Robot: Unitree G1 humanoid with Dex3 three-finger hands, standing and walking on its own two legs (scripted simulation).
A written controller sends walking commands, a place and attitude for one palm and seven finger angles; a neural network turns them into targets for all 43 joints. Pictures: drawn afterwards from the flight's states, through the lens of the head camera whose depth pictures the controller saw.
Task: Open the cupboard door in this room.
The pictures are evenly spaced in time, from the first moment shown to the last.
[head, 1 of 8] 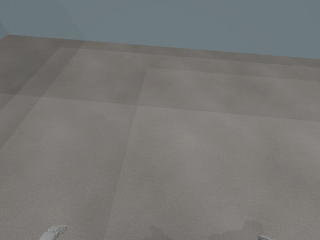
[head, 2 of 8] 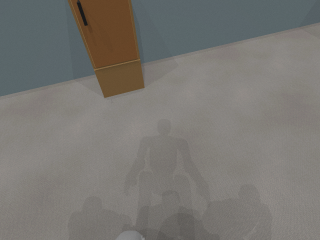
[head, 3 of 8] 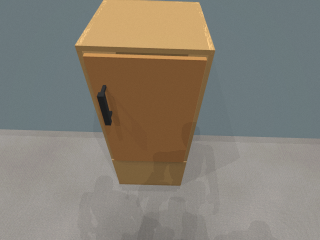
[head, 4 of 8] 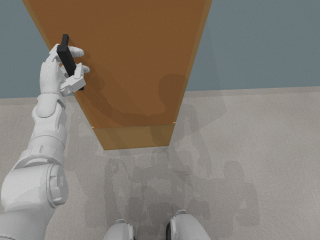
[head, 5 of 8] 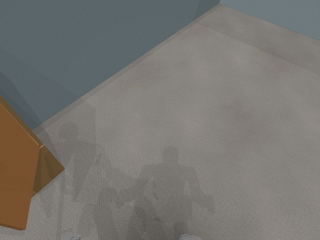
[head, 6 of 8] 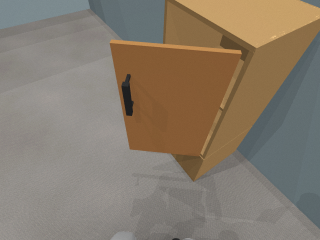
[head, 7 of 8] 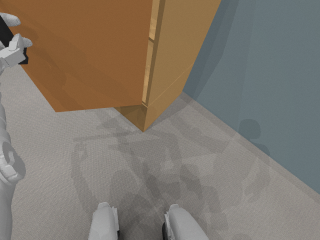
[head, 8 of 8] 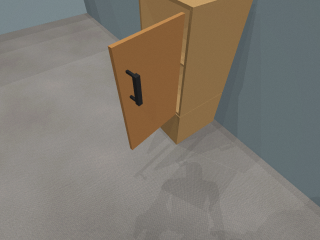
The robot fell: no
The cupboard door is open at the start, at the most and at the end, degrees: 0 100 100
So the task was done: yes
